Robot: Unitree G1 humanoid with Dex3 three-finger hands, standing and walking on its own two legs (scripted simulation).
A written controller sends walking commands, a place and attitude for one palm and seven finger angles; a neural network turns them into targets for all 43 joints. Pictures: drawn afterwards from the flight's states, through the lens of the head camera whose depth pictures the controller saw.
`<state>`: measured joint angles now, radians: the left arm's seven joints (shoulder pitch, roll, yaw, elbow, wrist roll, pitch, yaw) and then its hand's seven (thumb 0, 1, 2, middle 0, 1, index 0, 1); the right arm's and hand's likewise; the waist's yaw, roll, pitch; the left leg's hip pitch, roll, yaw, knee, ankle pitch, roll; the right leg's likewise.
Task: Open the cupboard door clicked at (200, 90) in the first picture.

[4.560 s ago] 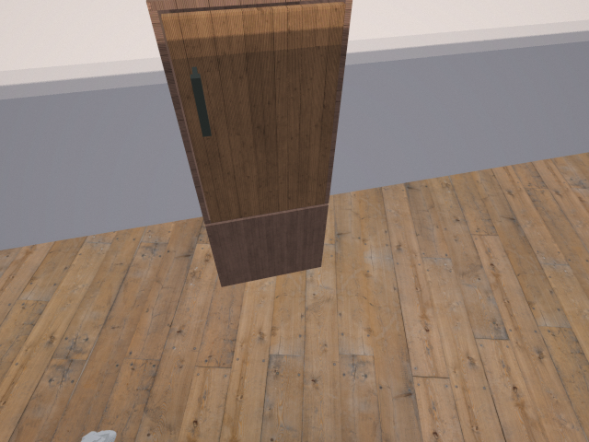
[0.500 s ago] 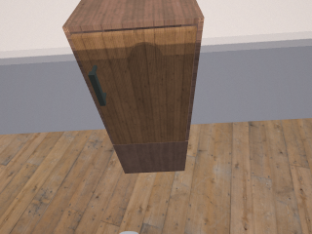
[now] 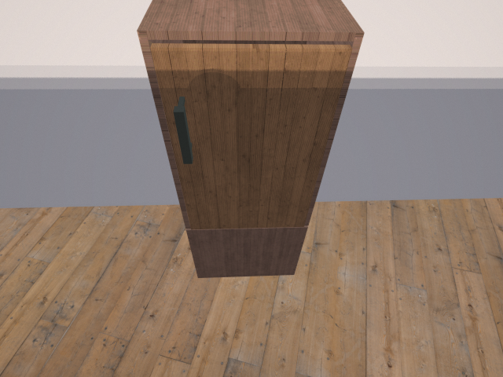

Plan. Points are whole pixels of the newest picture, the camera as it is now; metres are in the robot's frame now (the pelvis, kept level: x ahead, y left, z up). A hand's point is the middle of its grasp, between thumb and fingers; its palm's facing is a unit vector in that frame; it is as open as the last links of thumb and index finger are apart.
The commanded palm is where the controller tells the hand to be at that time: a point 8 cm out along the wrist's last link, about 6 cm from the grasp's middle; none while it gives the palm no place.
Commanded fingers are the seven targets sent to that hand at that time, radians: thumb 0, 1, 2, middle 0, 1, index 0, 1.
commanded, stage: come to a stop and stand still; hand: left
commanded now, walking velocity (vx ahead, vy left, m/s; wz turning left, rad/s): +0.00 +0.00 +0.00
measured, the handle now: (185, 131) +0.58 +0.19 +0.06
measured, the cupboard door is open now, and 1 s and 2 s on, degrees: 0 0 0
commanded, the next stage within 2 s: look again from close up in 0.20 s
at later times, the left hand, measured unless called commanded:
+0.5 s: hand out of the picture -0.01 +0.19 -0.18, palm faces +0.00 -0.98 -0.20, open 7.4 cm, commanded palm none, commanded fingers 0.00 0.90 0.90 -0.20 -0.30 -0.20 -0.30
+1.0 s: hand out of the picture +0.13 +0.19 -0.09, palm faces +0.26 -0.94 -0.20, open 7.4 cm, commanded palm +0.11 +0.24 -0.06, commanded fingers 0.00 0.74 0.83 -0.21 -0.41 -0.21 -0.41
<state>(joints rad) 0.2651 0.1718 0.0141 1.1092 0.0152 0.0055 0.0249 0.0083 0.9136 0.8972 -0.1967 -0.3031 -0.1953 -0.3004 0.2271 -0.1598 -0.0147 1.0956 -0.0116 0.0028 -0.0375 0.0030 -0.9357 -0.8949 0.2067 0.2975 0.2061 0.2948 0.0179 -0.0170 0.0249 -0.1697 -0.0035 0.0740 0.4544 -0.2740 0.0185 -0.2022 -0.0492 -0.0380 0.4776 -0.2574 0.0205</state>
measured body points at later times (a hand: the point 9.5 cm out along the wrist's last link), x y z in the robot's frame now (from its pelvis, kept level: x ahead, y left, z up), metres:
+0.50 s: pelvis +0.00 +0.02 +0.00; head +0.01 +0.01 +0.45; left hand +0.00 +0.24 -0.16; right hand -0.01 -0.20 -0.17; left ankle -0.02 +0.10 -0.74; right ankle -0.01 -0.13 -0.74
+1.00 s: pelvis +0.00 -0.01 +0.00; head +0.01 -0.02 +0.44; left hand +0.11 +0.23 -0.08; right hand +0.06 -0.25 -0.14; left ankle -0.02 +0.10 -0.74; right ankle +0.00 -0.13 -0.74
